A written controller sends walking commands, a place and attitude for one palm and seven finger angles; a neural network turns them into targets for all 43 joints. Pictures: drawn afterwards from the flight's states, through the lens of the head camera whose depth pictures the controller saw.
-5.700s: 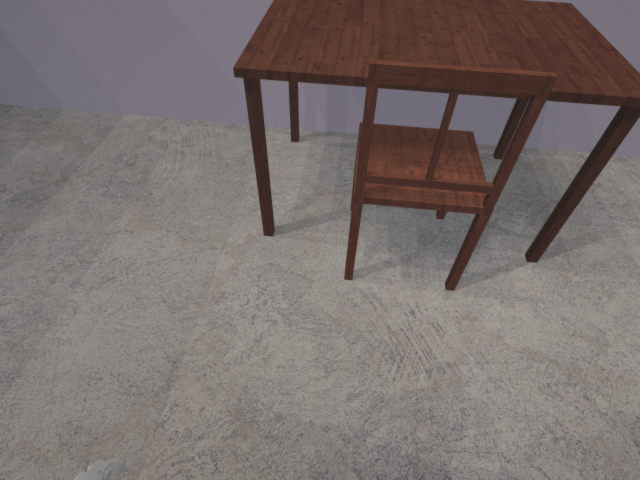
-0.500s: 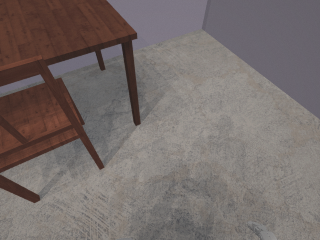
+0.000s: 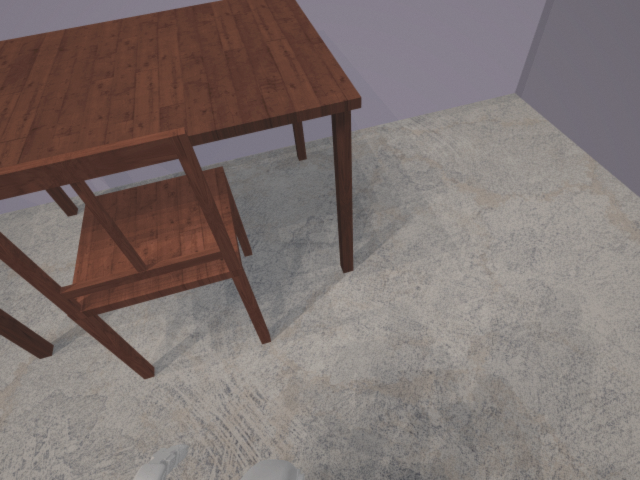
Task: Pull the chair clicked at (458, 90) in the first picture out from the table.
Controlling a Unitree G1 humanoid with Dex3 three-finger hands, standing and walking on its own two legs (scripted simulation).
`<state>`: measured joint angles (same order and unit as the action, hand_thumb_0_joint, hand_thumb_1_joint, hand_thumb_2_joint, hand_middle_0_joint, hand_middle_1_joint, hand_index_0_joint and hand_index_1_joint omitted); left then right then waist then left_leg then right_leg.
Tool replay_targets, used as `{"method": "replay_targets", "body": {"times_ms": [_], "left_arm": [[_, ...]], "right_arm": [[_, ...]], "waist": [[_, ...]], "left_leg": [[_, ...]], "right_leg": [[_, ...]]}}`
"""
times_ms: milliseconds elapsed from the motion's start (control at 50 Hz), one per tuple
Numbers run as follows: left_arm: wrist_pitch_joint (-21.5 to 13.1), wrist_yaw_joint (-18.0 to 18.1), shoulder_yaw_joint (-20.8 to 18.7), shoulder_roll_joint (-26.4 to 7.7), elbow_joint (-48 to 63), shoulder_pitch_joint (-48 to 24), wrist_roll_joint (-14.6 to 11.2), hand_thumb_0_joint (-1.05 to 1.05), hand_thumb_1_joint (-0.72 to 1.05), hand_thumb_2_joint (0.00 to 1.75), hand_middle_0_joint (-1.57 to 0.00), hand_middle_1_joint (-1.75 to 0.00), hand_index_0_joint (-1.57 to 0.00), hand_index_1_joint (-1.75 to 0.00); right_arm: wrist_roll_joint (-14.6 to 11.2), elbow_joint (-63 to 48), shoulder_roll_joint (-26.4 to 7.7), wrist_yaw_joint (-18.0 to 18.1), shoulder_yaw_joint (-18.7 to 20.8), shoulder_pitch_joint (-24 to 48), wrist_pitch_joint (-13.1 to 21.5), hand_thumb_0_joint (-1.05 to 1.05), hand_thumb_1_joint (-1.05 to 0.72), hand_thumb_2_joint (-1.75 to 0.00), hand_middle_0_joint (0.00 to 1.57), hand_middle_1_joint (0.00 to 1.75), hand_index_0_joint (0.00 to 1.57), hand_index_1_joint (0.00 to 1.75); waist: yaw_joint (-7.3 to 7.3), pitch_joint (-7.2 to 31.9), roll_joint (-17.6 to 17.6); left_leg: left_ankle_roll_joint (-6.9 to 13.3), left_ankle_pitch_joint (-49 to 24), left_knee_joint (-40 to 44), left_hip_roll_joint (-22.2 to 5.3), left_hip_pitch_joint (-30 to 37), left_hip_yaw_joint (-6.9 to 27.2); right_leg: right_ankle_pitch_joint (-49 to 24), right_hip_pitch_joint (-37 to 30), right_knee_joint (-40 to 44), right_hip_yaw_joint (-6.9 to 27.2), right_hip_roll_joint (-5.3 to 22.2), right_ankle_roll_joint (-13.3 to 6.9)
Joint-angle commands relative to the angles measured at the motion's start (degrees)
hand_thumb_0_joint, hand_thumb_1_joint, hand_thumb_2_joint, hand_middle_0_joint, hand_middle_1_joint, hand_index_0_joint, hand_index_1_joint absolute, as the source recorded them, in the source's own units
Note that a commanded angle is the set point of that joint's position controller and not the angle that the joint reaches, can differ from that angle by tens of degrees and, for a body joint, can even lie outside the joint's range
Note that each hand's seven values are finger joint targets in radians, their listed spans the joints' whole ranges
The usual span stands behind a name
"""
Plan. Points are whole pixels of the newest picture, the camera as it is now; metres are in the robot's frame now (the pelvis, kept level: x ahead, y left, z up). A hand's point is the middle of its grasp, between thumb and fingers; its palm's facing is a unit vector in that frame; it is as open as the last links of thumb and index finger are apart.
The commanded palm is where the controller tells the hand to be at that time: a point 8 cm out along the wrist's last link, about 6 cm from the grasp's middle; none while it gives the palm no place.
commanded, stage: turn to face it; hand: left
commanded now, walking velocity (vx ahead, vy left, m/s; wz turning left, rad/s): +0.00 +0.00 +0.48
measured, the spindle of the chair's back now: (113, 230) +0.58 +0.46 -0.10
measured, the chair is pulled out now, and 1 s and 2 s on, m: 0.00 0.00 0.00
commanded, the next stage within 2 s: take the last steps up to it in 0.42 s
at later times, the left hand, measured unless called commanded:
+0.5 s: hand out of the picture -0.01 +0.26 -0.17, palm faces +0.26 -0.94 -0.23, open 7.4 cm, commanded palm none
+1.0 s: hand out of the picture -0.02 +0.18 -0.15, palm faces +0.40 -0.89 -0.20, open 7.4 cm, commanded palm none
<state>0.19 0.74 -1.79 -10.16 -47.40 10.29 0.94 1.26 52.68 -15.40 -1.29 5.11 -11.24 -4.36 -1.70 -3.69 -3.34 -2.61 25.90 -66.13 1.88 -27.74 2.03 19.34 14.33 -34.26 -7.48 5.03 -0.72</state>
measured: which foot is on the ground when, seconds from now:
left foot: up 0.00-0.28, down 0.30-0.72, up 0.74-1.00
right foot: down 0.00-0.30, up 0.32-0.70, down 0.72-1.00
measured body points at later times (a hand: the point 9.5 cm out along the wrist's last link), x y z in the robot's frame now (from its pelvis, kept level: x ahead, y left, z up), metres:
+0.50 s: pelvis +0.00 +0.04 +0.01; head +0.03 +0.07 +0.45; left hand -0.02 +0.31 -0.15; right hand +0.16 -0.18 -0.12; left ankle -0.02 +0.13 -0.73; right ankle +0.01 -0.11 -0.66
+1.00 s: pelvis +0.08 +0.05 +0.01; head +0.10 +0.03 +0.46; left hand -0.04 +0.23 -0.13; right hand +0.18 -0.18 -0.15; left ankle +0.09 +0.21 -0.66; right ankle +0.03 -0.08 -0.73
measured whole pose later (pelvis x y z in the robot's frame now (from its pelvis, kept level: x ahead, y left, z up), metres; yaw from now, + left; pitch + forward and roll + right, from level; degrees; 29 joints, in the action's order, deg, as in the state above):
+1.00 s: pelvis +0.08 +0.05 +0.01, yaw +20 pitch +0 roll +1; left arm -3.7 0.8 -1.4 -6.2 -61.6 25.5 1.3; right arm 1.5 59.2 -12.3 -1.9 3.7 -16.8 -1.6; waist 0.0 -0.7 -1.6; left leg 0.2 10.5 -57.1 -3.6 -33.2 -1.1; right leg 17.7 -0.3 -17.9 -9.0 3.6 0.1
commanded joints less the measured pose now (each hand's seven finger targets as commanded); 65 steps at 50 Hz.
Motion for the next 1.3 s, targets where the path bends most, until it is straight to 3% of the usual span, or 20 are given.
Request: {"method": "replay_targets", "body": {"times_ms": [0,160,240,280,400,500,600,660,680,700,720,740,800,840,1040,1100,1120,1160,1200,1280], "left_arm": [[-1.01,1.45,-3.12,-11.54,2.79,1.22,0.55,0.0,0.9,0.9,-0.2,-0.3,-0.2,-0.3],[-0.18,1.13,-3.96,-14.3,-1.08,6.61,0.91,0.0,0.9,0.9,-0.2,-0.3,-0.2,-0.3],[0.33,0.82,-4.23,-13.86,-2.32,5.72,0.01,0.0,0.9,0.9,-0.2,-0.3,-0.2,-0.3],[0.8,0.32,-2.21,-7.5,1.19,4.1,-0.35,0.0,0.9,0.9,-0.2,-0.3,-0.2,-0.3],[1.62,-0.04,-2.54,-7.79,-4.3,4.31,-0.19,0.0,0.9,0.9,-0.2,-0.3,-0.2,-0.3],[1.92,0.23,-2.07,-6.62,-4.61,3.44,-0.21,0.0,0.9,0.9,-0.2,-0.3,-0.2,-0.3],[0.77,-0.64,-1.65,-5.17,-3.98,2.06,0.37,0.0,0.9,0.9,-0.2,-0.3,-0.2,-0.3],[-0.58,-0.97,-1.62,-4.42,-6.26,8.87,0.54,0.0,0.9,0.9,-0.2,-0.3,-0.2,-0.3],[-1.34,-0.76,-2.09,-6.4,-7.25,12.46,0.86,0.0,0.9,0.9,-0.2,-0.3,-0.2,-0.3],[-2.0,-0.11,-3.08,-11.12,-8.11,16.09,1.62,0.0,0.9,0.9,-0.2,-0.3,-0.2,-0.3],[-1.77,0.17,-3.48,-14.16,-8.02,19.32,0.73,0.0,0.9,0.9,-0.2,-0.3,-0.2,-0.3],[-2.54,0.45,-3.71,-13.6,-8.09,18.18,0.37,0.0,0.9,0.9,-0.2,-0.3,-0.2,-0.3],[-3.68,0.62,-2.15,-7.01,-7.44,9.97,0.58,0.0,0.9,0.9,-0.2,-0.3,-0.2,-0.3],[-4.45,0.56,-1.56,-5.12,-8.67,12.44,0.33,0.0,0.9,0.9,-0.2,-0.3,-0.2,-0.3],[-4.77,1.24,-1.55,-6.45,-14.49,18.44,0.86,0.0,0.9,0.9,-0.2,-0.3,-0.2,-0.3],[-4.15,1.23,-2.03,-7.42,-14.86,16.34,0.62,0.0,0.9,0.9,-0.2,-0.3,-0.2,-0.3],[-4.01,1.19,-1.85,-6.67,-14.99,16.5,0.36,0.0,0.9,0.9,-0.2,-0.3,-0.2,-0.3],[-3.78,0.52,-1.11,-1.05,-13.46,20.63,-0.9,0.0,0.9,0.9,-0.2,-0.3,-0.2,-0.3],[-3.02,0.91,-0.95,-1.46,-12.23,14.51,-0.76,0.0,0.9,0.9,-0.2,-0.3,-0.2,-0.3],[-1.69,-0.11,-1.14,0.45,-13.83,14.44,0.34,0.0,0.9,0.9,-0.2,-0.3,-0.2,-0.3]], "right_arm": [[-0.04,-4.4,-2.85,-0.54,0.62,2.23,1.08,0.0,-0.9,-0.9,0.2,0.3,0.2,0.3],[-0.53,-4.97,-1.02,-0.36,-1.02,6.36,1.8,0.0,-0.9,-0.9,0.2,0.3,0.2,0.3],[-0.28,-3.12,-3.29,0.19,-0.78,-0.2,3.02,0.0,-0.9,-0.9,0.2,0.3,0.2,0.3],[-0.14,-2.49,-13.41,0.78,1.21,-6.55,3.41,0.0,-0.9,-0.9,0.2,0.3,0.2,0.3],[-0.21,-2.55,-6.58,2.49,-0.95,1.94,4.0,0.0,-0.9,-0.9,0.2,0.3,0.2,0.3],[-0.19,-1.0,-6.19,2.52,-1.04,-0.23,3.8,0.0,-0.9,-0.9,0.2,0.3,0.2,0.3],[0.4,0.33,-5.97,2.13,-0.73,-2.69,4.0,0.0,-0.9,-0.9,0.2,0.3,0.2,0.3],[0.04,0.75,-4.89,1.98,-0.86,-1.52,4.22,0.0,-0.9,-0.9,0.2,0.3,0.2,0.3],[-0.35,0.76,-3.09,1.75,-0.99,-1.55,4.5,0.0,-0.9,-0.9,0.2,0.3,0.2,0.3],[-1.01,-0.3,1.29,1.49,-1.81,-2.38,4.95,0.0,-0.9,-0.9,0.2,0.3,0.2,0.3],[0.08,-2.92,-0.72,0.98,-1.42,2.08,4.91,0.0,-0.9,-0.9,0.2,0.3,0.2,0.3],[0.53,-2.78,-2.36,0.51,-0.72,3.19,4.61,0.0,-0.9,-0.9,0.2,0.3,0.2,0.3],[0.67,1.12,-0.61,-0.48,-0.46,-1.69,4.17,0.0,-0.9,-0.9,0.2,0.3,0.2,0.3],[0.46,2.3,1.42,-0.55,-0.88,-3.26,4.1,0.0,-0.9,-0.9,0.2,0.3,0.2,0.3],[-0.1,0.21,4.14,-1.45,-2.43,4.46,5.45,0.0,-0.9,-0.9,0.2,0.3,0.2,0.3],[0.14,2.83,2.31,-0.4,-2.22,-3.96,6.29,0.0,-0.9,-0.9,0.2,0.3,0.2,0.3],[0.51,5.24,0.19,0.21,-1.79,-11.61,6.73,0.0,-0.9,-0.9,0.2,0.3,0.2,0.3],[0.43,7.12,-9.93,1.96,0.19,-20.76,6.95,0.0,-0.9,-0.9,0.2,0.3,0.2,0.3],[-0.49,5.59,-8.05,3.03,0.25,-13.24,6.84,0.0,-0.9,-0.9,0.2,0.3,0.2,0.3],[-0.11,4.51,1.13,2.94,-2.35,-3.83,8.13,0.0,-0.9,-0.9,0.2,0.3,0.2,0.3]], "waist": [[1.33,2.88,14.04],[4.52,4.45,15.57],[0.69,7.82,11.09],[-2.12,10.23,-14.73],[1.52,4.87,-3.91],[0.75,4.57,-3.19],[-0.04,2.91,-5.72],[3.65,2.18,-2.22],[5.29,2.21,3.54],[6.54,1.36,18.25],[8.72,-1.25,17.36],[7.6,-3.27,17.16],[1.84,-8.4,10.2],[1.69,-6.08,10.19],[3.8,-3.73,12.62],[-0.37,-0.06,12.31],[-3.22,4.81,9.12],[-3.63,16.3,-11.63],[-2.59,11.99,-5.32],[2.99,1.35,-1.78]], "left_leg": [[-1.44,-2.97,-2.04,-3.67,-4.28,-1.63],[0.04,-0.24,19.97,-2.81,3.58,-7.32],[1.99,-15.04,40.68,-3.4,18.85,-7.99],[13.79,-50.93,45.57,-25.23,30.64,17.88],[12.22,-40.69,46.87,-15.71,20.54,5.38],[13.24,-36.35,48.11,-15.76,21.48,7.04],[13.91,-9.1,51.08,-14.56,18.17,12.44],[11.6,1.12,46.53,-11.34,9.65,10.93],[9.13,3.87,39.33,-7.27,3.08,7.58],[5.46,6.35,23.34,0.05,-9.85,-0.9],[4.52,8.13,12.69,0.06,-14.94,-0.54],[4.75,2.57,6.47,-2.06,-14.8,2.43],[3.62,-9.92,2.06,-5.45,-12.25,1.15],[2.64,-14.24,2.96,-5.1,-10.77,-1.23],[4.43,-14.82,25.02,-4.3,-2.08,-7.88],[6.12,-14.96,32.91,-1.15,12.24,-9.68],[6.54,-18.56,37.61,-1.47,22.59,-8.43],[15.52,-39.83,43.39,-23.9,40.9,20.42],[18.29,-25.34,48.04,-25.59,31.09,18.52],[13.89,-26.52,52.43,-17.42,10.62,3.54]], "right_leg": [[-26.31,-5.81,14.13,5.72,14.15,-5.06],[-32.58,-9.36,10.97,2.47,15.84,-6.16],[-30.06,-4.58,-0.7,-1.88,13.91,-1.01],[18.42,16.67,-22.72,-1.8,2.58,5.12],[5.02,13.96,-28.35,5.54,1.79,4.61],[5.42,11.73,-20.1,5.28,0.23,4.79],[7.66,7.34,-9.06,3.39,-2.28,3.15],[-0.02,-6.14,5.98,1.72,-3.88,2.49],[-0.15,-14.3,13.24,5.1,-1.16,1.61],[13.03,-21.38,21.77,23.46,12.93,-2.83],[21.3,-16.58,28.3,35.21,22.15,-7.94],[26.68,-10.54,31.12,37.92,21.77,-8.73],[10.0,-3.52,28.82,19.42,15.3,-5.62],[-5.75,-6.14,26.85,10.44,11.69,-4.37],[-30.04,-11.12,20.95,2.39,11.46,-5.28],[-37.47,-9.19,9.65,-0.15,9.94,-4.13],[-35.49,-6.98,-2.0,-0.55,8.28,-3.08],[15.74,13.21,-32.09,-0.38,-4.48,-0.35],[12.79,19.5,-42.45,6.58,-0.9,-1.51],[4.2,10.45,-30.42,5.65,1.86,0.01]]}}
